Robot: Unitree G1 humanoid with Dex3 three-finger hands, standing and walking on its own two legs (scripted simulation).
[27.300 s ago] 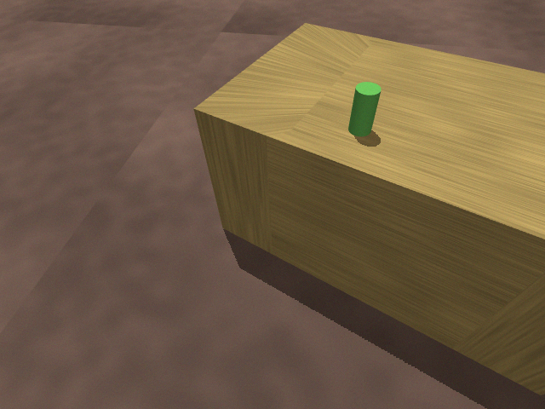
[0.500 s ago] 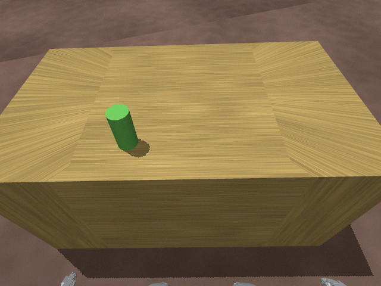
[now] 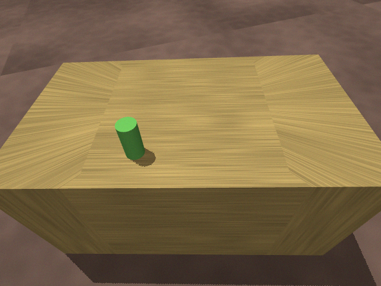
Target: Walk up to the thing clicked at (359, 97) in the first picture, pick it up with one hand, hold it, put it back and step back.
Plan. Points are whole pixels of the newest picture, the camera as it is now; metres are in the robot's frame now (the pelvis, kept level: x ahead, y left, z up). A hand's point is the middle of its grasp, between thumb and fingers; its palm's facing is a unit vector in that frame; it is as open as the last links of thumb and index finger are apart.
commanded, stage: stand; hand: left
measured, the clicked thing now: (130, 139) +0.54 +0.22 -0.06
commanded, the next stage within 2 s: step back in 2.00 s
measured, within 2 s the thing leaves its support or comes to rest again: neither
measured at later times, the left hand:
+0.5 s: hand out of the picture +0.06 +0.25 -0.15, palm faces -0.03 -0.94 -0.34, open 7.4 cm
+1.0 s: hand out of the picture +0.10 +0.25 -0.15, palm faces -0.02 -0.94 -0.34, open 7.4 cm
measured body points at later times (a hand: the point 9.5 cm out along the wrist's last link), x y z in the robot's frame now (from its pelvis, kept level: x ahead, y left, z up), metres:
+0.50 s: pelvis +0.01 +0.00 +0.01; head +0.01 -0.01 +0.46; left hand +0.07 +0.29 -0.13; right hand +0.06 -0.30 -0.14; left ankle +0.02 +0.14 -0.74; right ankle +0.01 -0.13 -0.74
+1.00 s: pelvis +0.02 +0.00 +0.01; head +0.02 +0.00 +0.46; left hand +0.10 +0.30 -0.12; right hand +0.09 -0.30 -0.13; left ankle +0.02 +0.14 -0.74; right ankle +0.01 -0.13 -0.74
